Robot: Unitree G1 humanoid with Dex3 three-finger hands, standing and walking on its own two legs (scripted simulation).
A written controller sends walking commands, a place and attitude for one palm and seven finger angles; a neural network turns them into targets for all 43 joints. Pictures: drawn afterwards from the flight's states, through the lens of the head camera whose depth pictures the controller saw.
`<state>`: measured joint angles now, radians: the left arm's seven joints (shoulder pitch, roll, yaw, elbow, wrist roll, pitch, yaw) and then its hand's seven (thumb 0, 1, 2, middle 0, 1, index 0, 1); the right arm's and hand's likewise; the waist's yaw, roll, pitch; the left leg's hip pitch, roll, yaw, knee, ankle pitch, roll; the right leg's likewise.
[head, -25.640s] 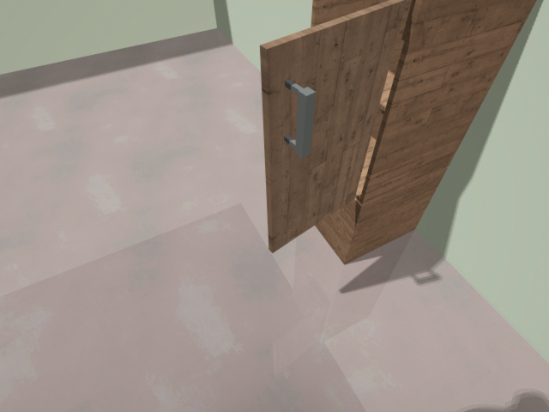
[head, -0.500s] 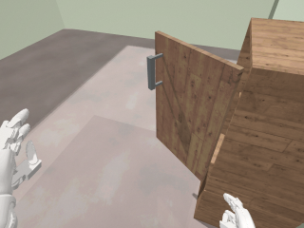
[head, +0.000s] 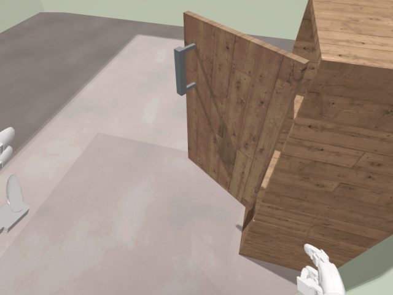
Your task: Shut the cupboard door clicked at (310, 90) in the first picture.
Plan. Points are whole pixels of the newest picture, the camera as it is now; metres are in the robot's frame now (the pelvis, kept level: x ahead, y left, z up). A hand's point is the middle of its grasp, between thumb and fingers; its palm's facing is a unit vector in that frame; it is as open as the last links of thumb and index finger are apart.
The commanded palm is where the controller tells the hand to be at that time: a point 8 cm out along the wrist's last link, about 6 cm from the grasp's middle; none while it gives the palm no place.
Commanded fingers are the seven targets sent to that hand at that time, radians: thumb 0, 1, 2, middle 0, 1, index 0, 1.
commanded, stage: step back with the hand held close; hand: left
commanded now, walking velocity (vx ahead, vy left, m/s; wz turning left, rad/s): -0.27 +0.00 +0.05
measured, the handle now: (186, 70) +0.66 +0.08 +0.12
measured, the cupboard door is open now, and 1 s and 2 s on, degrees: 58 58 58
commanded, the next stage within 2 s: stop stepping back and stand still in 1.08 s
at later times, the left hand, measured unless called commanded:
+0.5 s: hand out of the picture +0.11 +0.28 +0.17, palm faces +0.52 -0.72 -0.47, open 7.4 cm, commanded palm +0.05 +0.31 +0.18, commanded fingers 0.00 0.90 0.90 -0.20 -0.30 -0.20 -0.30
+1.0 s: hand out of the picture +0.08 +0.26 +0.17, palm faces +0.47 -0.76 -0.44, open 7.5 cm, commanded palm +0.02 +0.28 +0.18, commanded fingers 0.00 0.90 0.90 -0.20 -0.30 -0.20 -0.30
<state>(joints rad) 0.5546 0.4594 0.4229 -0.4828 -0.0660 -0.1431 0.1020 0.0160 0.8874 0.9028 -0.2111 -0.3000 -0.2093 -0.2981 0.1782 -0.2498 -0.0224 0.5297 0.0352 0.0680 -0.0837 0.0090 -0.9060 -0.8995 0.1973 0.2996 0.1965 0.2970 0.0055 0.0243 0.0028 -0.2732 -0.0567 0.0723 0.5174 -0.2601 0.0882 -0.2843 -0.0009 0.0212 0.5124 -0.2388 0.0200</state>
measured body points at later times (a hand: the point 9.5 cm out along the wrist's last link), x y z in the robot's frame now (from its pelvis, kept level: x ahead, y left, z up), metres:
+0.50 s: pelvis -0.07 +0.00 -0.02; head -0.07 +0.01 +0.43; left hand +0.08 +0.31 +0.20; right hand +0.10 -0.24 -0.10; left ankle +0.01 +0.06 -0.73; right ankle +0.02 -0.13 -0.73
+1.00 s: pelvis -0.12 -0.01 -0.01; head -0.07 +0.02 +0.44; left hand +0.05 +0.30 +0.20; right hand +0.07 -0.23 -0.09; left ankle +0.01 +0.06 -0.73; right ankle -0.26 -0.14 -0.73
